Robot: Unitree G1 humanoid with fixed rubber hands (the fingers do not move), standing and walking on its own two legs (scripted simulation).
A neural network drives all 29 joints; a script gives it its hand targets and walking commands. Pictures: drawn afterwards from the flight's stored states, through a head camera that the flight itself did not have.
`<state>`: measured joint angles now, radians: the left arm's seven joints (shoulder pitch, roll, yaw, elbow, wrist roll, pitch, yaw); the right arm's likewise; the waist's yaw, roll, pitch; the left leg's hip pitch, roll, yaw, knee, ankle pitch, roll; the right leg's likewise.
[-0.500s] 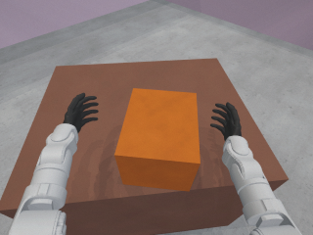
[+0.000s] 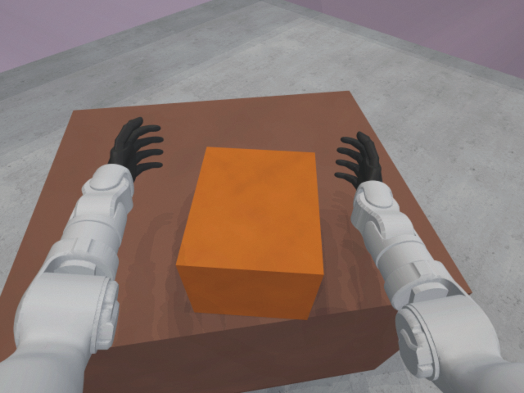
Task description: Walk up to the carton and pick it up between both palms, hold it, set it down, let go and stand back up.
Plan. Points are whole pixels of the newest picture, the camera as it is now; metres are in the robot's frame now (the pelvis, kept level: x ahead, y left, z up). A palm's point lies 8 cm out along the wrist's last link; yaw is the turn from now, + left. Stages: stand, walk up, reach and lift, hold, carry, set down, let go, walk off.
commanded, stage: reach and lift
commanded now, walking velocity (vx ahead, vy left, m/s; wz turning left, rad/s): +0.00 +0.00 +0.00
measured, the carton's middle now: (255, 231) +0.40 -0.03 -0.02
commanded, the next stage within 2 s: none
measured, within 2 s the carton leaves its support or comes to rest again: neither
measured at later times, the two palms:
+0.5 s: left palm (136, 212) +0.44 +0.18 +0.03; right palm (349, 222) +0.37 -0.20 +0.01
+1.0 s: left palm (161, 212) +0.44 +0.14 +0.02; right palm (338, 221) +0.38 -0.18 +0.01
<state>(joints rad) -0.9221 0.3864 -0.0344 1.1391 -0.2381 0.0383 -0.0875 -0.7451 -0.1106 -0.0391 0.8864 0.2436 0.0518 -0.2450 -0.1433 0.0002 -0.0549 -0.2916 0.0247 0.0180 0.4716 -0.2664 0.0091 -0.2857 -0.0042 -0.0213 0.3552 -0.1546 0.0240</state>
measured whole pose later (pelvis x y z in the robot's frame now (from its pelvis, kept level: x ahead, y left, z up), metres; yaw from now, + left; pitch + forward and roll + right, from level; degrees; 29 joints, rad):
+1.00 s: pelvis -0.02 +0.00 -0.04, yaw +1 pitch +21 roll -3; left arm -1.04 0.26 -0.04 1.51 -0.18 -0.35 -0.04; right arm -0.88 -0.01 -0.18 1.30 0.15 -0.33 -0.24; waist -0.16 0.01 -0.22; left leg -0.83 0.02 -0.02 0.81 -0.35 0.01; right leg -0.82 -0.01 -0.05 0.70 -0.25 0.02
